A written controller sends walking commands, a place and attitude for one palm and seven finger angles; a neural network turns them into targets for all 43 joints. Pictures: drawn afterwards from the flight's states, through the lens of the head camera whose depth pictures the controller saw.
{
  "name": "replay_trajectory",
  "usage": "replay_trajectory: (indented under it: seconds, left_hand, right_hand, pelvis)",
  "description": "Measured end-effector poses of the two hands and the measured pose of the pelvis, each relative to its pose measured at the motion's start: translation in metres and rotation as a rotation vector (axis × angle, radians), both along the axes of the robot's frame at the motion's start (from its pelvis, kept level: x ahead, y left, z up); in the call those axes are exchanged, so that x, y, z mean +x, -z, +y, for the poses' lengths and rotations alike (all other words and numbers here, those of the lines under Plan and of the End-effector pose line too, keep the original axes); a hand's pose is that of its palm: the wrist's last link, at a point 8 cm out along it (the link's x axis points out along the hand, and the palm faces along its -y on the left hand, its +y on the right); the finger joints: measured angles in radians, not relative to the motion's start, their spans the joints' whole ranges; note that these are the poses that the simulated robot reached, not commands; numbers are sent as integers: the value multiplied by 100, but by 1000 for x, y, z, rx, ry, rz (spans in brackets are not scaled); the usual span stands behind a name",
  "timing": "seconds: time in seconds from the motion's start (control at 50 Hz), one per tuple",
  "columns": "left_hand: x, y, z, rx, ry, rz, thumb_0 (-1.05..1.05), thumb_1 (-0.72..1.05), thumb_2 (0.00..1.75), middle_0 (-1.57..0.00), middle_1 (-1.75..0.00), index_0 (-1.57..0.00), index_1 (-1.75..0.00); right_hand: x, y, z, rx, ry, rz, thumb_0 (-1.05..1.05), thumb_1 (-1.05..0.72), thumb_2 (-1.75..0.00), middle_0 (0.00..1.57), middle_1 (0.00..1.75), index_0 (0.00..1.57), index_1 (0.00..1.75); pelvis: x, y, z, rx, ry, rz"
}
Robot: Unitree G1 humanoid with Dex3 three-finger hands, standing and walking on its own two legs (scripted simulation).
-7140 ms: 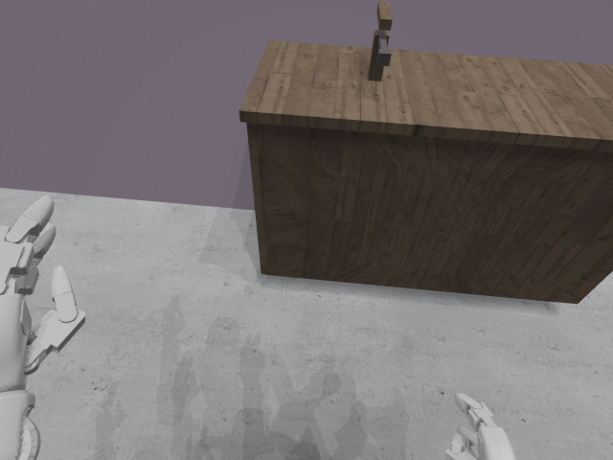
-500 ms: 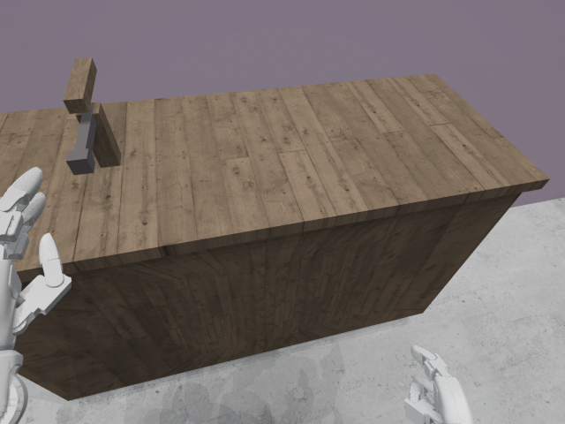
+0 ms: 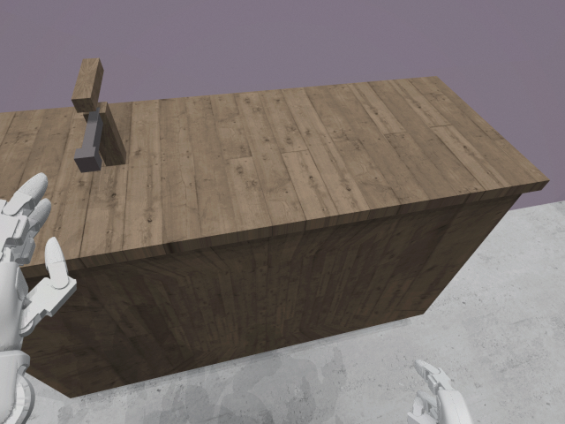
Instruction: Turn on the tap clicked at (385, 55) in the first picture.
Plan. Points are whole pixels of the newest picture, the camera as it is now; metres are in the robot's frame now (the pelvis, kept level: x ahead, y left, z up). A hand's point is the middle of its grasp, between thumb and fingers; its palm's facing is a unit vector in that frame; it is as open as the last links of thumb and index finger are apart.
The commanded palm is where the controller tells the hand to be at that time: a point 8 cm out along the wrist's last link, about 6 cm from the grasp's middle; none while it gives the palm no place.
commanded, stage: shuffle to correct the standing spot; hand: left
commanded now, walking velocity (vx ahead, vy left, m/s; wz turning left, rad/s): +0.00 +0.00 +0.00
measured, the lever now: (88, 159) +0.44 +0.35 +0.12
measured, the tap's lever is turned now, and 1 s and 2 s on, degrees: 0 0 0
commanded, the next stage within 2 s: come to a stop and stand still in 0.58 s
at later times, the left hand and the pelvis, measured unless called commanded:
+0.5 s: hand (93, 245) +0.26 +0.24 +0.15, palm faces +0.39 -0.85 -0.35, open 7.4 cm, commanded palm +0.20 +0.29 +0.17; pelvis +0.04 +0.01 -0.02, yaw +0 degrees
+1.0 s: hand (111, 183) +0.35 +0.26 +0.17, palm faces +0.38 -0.82 -0.42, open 7.4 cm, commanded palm +0.29 +0.29 +0.17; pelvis +0.12 +0.02 -0.03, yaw -3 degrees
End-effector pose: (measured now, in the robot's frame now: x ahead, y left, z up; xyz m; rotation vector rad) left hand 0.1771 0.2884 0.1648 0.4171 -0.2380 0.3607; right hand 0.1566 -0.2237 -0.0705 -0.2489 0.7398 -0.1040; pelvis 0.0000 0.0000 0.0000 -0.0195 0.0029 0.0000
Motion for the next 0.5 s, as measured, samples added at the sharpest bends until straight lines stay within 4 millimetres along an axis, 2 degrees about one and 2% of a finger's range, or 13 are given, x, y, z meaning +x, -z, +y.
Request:
replay_trajectory:
  seconds: [0.24,0.42,0.5]
  left_hand:
    - [5,3,3,8,-4,-13,1,89,89,-20,-30,-21,-30]
    - [34,1,-5,30,14,-74,1,89,89,-20,-30,-21,-30]
    - [47,0,-3,52,43,-108,1,89,89,-21,-30,-21,-30]
  right_hand:
    - [4,4,1,-1,13,-14,1,-90,-90,21,30,20,30]
    - [23,17,-8,1,37,-12,1,-90,-90,21,30,20,30]
    - [32,24,-11,-8,45,16,1,-90,-90,21,30,20,30]
  pelvis:
    - [7,5,3,4,14,2]
    - [32,17,0,-2,6,6]
    - [43,23,5,-10,-4,4]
